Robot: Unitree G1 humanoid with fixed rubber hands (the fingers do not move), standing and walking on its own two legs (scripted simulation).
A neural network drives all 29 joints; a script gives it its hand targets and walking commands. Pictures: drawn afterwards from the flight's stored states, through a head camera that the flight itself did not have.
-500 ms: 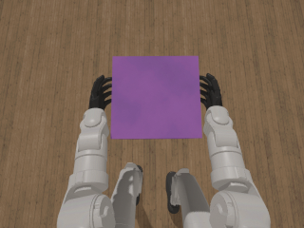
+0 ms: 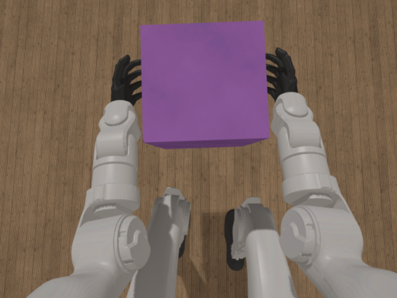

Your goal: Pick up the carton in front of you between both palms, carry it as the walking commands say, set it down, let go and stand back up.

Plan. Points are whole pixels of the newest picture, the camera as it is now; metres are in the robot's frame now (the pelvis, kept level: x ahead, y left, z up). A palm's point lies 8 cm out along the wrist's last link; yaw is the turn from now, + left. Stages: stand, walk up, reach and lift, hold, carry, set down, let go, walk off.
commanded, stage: set down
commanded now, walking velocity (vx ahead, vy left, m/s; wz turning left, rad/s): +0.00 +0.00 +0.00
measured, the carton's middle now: (203, 99) +0.49 +0.05 -0.17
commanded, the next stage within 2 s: none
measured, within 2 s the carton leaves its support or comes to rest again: rests again in 1.06 s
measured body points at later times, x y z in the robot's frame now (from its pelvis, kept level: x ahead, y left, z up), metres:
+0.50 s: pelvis -0.02 +0.00 -0.11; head +0.34 +0.02 +0.16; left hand +0.50 +0.22 -0.25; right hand +0.56 -0.08 -0.26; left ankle +0.09 +0.11 -0.51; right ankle +0.07 -0.10 -0.51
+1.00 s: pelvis -0.02 +0.00 -0.17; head +0.36 +0.02 +0.06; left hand +0.52 +0.23 -0.34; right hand +0.58 -0.07 -0.34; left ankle +0.09 +0.11 -0.51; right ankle +0.07 -0.10 -0.51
